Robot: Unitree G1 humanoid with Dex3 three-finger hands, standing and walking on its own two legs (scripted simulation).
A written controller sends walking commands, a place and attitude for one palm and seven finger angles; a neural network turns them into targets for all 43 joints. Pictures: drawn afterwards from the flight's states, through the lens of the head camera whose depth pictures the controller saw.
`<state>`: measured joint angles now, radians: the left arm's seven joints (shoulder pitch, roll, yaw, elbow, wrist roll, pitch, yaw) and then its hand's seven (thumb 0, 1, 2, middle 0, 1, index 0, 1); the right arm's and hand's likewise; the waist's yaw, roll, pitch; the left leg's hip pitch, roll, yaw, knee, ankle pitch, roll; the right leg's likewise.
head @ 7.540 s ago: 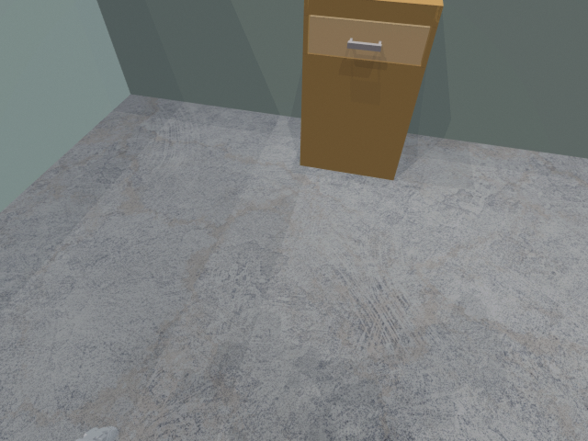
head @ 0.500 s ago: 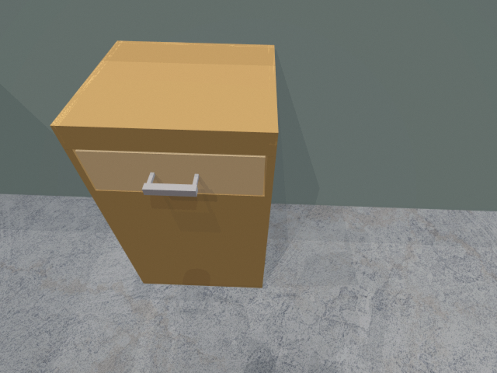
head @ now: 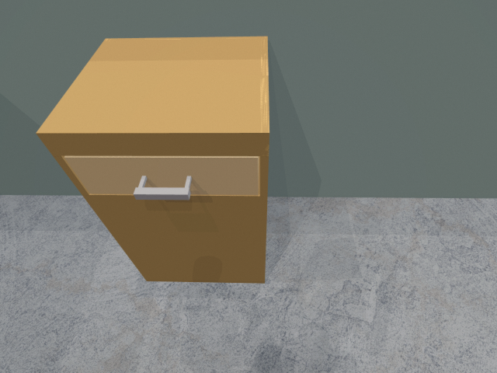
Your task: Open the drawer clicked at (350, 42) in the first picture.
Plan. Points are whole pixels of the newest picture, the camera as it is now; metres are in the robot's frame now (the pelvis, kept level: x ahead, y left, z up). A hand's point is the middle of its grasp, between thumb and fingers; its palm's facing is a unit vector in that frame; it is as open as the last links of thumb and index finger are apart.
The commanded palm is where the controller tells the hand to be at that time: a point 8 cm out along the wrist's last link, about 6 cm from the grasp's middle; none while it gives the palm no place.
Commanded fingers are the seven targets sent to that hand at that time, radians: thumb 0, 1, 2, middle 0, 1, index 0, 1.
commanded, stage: come to a stop and stand still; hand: left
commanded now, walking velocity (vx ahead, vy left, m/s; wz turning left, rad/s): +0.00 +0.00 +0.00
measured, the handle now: (164, 186) +0.52 +0.25 -0.09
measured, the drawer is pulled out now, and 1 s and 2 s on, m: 0.00 0.00 0.00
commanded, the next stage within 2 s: look again from close up in 0.52 s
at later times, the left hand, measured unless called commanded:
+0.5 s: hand out of the picture -0.06 +0.13 -0.17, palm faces +0.06 -0.98 -0.17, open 7.3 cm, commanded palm none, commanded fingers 0.00 0.90 0.90 -0.20 -0.30 -0.20 -0.30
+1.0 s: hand out of the picture -0.03 +0.19 -0.17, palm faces +0.06 -0.98 -0.21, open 7.4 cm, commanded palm none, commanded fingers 0.00 0.90 0.90 -0.20 -0.30 -0.20 -0.30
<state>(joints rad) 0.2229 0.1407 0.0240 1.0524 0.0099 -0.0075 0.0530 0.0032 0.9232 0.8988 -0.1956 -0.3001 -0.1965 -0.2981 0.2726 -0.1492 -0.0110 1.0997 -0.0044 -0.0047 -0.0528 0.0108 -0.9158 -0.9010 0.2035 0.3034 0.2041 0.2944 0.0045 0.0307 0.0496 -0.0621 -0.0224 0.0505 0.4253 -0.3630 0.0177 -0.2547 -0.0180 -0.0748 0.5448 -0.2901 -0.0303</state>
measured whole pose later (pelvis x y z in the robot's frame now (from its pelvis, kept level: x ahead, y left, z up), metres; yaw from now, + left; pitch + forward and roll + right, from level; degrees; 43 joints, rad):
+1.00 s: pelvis -0.04 +0.02 +0.00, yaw +0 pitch -2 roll +0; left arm 0.31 0.14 0.00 1.10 0.01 -0.02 0.04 0.01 0.92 0.90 -0.19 -0.30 -0.20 -0.30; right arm 0.37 -0.12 0.02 1.07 -0.01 -0.02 -0.03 0.01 -0.91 -0.90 0.20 0.30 0.20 0.29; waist 0.00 0.03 -0.02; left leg -0.12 -0.03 0.05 0.46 -0.32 0.05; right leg -0.26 -0.03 -0.08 0.48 -0.19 -0.01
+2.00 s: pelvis -0.03 +0.02 +0.00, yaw -1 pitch -1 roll +0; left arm 0.26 0.16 -0.01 1.05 0.01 0.00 0.04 0.00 0.92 0.90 -0.20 -0.30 -0.20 -0.30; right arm 0.29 -0.18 -0.01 1.01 -0.01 -0.01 -0.03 0.01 -0.92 -0.90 0.20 0.30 0.20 0.29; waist 0.00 0.02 0.02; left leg -0.13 -0.02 0.07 0.52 -0.37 0.05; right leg -0.28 -0.02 -0.06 0.55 -0.25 -0.01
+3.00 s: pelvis +0.01 +0.01 +0.00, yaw -1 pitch -1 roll +0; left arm 0.30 0.12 0.00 1.14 0.01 -0.01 0.04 0.01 0.93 0.90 -0.20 -0.30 -0.20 -0.30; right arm 0.32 -0.11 0.02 1.15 -0.01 -0.03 -0.05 0.00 -0.90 -0.90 0.20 0.30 0.20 0.29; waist 0.00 0.02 0.03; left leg -0.04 -0.01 0.06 0.43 -0.37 0.03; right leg -0.21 -0.01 -0.07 0.50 -0.28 -0.02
